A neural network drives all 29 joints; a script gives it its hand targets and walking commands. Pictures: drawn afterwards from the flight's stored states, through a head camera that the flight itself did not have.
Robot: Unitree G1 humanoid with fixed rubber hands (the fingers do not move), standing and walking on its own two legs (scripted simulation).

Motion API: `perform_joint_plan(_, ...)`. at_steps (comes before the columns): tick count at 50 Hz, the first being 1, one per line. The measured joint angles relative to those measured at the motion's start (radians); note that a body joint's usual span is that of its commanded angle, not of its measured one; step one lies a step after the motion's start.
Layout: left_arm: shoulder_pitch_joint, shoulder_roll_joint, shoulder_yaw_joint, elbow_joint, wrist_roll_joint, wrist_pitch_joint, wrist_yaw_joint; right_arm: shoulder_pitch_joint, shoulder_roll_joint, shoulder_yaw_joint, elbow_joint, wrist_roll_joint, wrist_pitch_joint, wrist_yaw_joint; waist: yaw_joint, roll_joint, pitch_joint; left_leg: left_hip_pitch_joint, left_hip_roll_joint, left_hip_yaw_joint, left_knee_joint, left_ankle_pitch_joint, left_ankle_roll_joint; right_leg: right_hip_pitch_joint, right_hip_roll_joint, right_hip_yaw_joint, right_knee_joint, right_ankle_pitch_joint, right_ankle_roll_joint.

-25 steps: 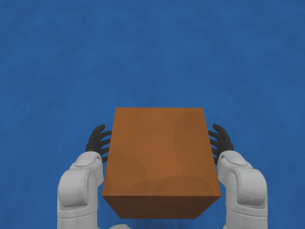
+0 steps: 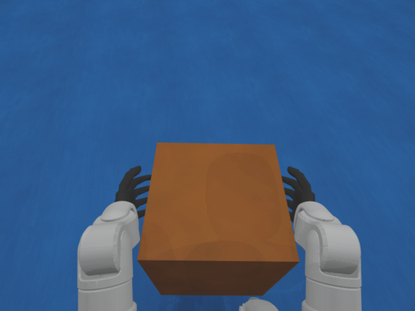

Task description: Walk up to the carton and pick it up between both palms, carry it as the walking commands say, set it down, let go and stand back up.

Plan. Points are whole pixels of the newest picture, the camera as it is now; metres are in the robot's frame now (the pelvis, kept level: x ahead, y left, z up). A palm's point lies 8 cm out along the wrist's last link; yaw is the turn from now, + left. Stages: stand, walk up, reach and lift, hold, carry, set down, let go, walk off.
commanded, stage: carry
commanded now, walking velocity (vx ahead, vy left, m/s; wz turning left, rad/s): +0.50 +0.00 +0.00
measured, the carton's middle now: (213, 225) +0.27 -0.01 +0.01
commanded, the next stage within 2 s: none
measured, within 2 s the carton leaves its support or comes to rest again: neither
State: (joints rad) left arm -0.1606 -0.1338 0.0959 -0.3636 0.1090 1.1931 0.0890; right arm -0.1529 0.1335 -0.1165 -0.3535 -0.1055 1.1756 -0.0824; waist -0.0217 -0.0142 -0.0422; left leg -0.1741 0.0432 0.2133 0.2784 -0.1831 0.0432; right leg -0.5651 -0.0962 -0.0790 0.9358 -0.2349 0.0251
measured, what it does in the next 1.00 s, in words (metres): walks ahead: right foot, then left foot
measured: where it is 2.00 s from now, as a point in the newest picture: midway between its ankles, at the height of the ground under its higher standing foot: (172, 198)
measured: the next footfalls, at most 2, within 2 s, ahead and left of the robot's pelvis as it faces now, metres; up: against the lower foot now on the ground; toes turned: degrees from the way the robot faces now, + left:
right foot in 0.22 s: +0.32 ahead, -0.13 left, +0.00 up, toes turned -9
left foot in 0.68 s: +0.63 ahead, +0.10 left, +0.00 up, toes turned +12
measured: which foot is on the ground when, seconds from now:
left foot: down 0.00-0.24, up 0.26-0.66, down 0.68-1.00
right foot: up 0.00-0.20, down 0.22-0.70, up 0.72-1.00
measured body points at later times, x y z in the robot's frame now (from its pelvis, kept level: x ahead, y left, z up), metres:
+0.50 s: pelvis +0.32 -0.04 +0.00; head +0.36 -0.06 +0.45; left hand +0.60 +0.13 +0.07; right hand +0.62 -0.17 +0.06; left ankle +0.37 +0.12 -0.69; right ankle +0.28 -0.12 -0.75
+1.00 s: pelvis +0.63 +0.02 +0.00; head +0.67 +0.04 +0.45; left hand +0.92 +0.17 +0.07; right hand +0.92 -0.13 +0.08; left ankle +0.59 +0.09 -0.75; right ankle +0.72 -0.12 -0.71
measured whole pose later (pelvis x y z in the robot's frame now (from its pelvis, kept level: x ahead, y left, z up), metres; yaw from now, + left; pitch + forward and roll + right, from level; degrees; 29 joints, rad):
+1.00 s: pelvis +0.63 +0.02 +0.00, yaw +0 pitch +4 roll -1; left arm -0.16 -0.13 0.10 -0.40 0.10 1.17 0.09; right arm -0.17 0.14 -0.12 -0.38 -0.10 1.16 -0.08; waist 0.00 -0.02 -0.01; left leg -0.13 0.04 0.21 0.27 -0.20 0.04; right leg -0.56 -0.07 -0.11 0.71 -0.19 0.03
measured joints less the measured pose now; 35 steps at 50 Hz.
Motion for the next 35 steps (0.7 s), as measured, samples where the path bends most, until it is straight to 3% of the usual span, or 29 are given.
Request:
perform_joint_plan(6,-0.001,0.0,0.009,-0.02,-0.002,0.005,0.001,-0.013,0.001,0.006,-0.006,-0.005,0.004,0.003,0.011,0.005,-0.024,0.154,0.003,-0.013,-0.064,-0.083,-0.04,-0.009,-0.004,-0.064,-0.305,0.103,0.001)
perform_joint_plan(10,-0.009,-0.001,0.019,-0.023,-0.008,0.015,0.0,-0.021,0.002,0.011,-0.015,-0.015,0.02,0.004,0.009,0.021,-0.04,0.216,0.024,-0.031,0.023,-0.217,-0.083,0.067,0.027,-0.128,-0.439,0.106,-0.017)
perform_joint_plan(12,-0.026,-0.004,0.016,0.005,-0.008,0.005,-0.001,-0.03,0.001,-0.004,-0.012,-0.019,0.024,0.004,0.012,0.047,-0.04,0.155,0.069,-0.045,0.245,-0.276,-0.091,0.092,0.047,-0.153,-0.416,0.115,-0.066)
perform_joint_plan(14,-0.036,-0.006,0.009,0.047,-0.004,-0.001,-0.002,-0.027,0.003,-0.024,0.007,-0.019,0.026,0.005,0.023,0.052,-0.024,0.0,0.068,-0.122,0.594,-0.276,-0.075,0.105,0.05,-0.164,-0.371,0.059,-0.102)
perform_joint_plan(17,-0.018,-0.004,0.002,0.056,-0.008,-0.007,-0.001,-0.012,0.0,-0.018,0.01,-0.016,0.027,0.001,0.031,0.041,0.008,-0.2,0.049,-0.159,0.854,-0.216,-0.052,0.188,0.051,-0.164,-0.449,0.041,-0.092)
perform_joint_plan(24,0.004,0.0,0.016,-0.015,-0.032,-0.036,0.0,-0.002,0.0,0.019,-0.042,-0.013,-0.005,-0.008,0.051,0.022,0.038,-0.405,0.06,-0.11,0.618,-0.03,-0.064,0.416,0.047,-0.13,-0.668,0.033,-0.069)
perform_joint_plan(30,-0.003,-0.001,0.018,-0.026,-0.033,-0.025,-0.009,0.003,-0.001,0.026,-0.069,-0.021,0.009,-0.01,0.035,0.025,0.015,-0.389,0.047,-0.045,0.309,0.108,-0.062,0.603,0.045,-0.115,-0.745,-0.053,-0.021)
perform_joint_plan(33,-0.004,-0.001,0.014,-0.028,-0.024,-0.009,-0.011,-0.003,0.0,0.02,-0.066,-0.018,0.024,-0.009,0.027,0.019,-0.006,-0.323,0.022,-0.007,0.2,0.118,-0.046,0.659,0.036,-0.103,-0.683,-0.152,0.011)
perform_joint_plan(35,-0.01,0.0,0.027,-0.016,-0.016,-0.001,-0.012,-0.019,0.002,0.02,-0.03,-0.018,0.022,-0.008,0.014,-0.002,-0.018,-0.286,-0.001,0.018,0.205,0.11,-0.003,0.614,-0.003,-0.099,-0.476,-0.225,0.021)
